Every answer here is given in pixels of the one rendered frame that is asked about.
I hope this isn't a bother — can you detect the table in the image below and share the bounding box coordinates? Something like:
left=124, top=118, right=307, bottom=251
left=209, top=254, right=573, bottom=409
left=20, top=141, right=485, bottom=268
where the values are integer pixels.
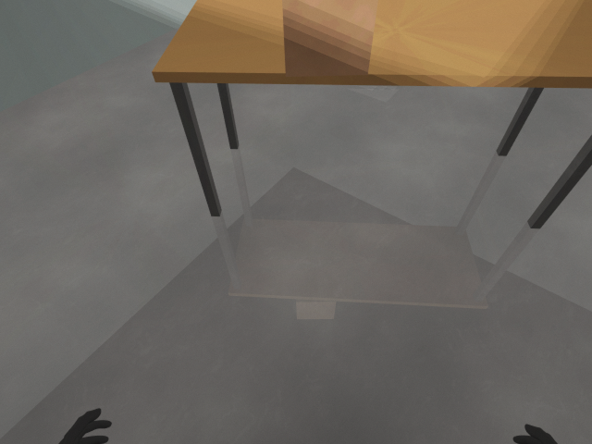
left=152, top=0, right=592, bottom=228

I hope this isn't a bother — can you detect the robot right hand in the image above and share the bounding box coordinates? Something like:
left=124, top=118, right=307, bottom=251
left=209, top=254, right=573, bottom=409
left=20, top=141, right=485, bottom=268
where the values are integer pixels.
left=513, top=425, right=558, bottom=444

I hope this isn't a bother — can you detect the robot left hand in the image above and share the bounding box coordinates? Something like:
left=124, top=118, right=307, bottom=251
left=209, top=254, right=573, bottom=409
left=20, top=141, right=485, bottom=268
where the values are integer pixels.
left=59, top=408, right=112, bottom=444

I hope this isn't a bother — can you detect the carton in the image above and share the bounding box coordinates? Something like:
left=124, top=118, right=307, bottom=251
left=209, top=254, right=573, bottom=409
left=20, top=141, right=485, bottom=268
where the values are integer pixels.
left=282, top=0, right=378, bottom=77

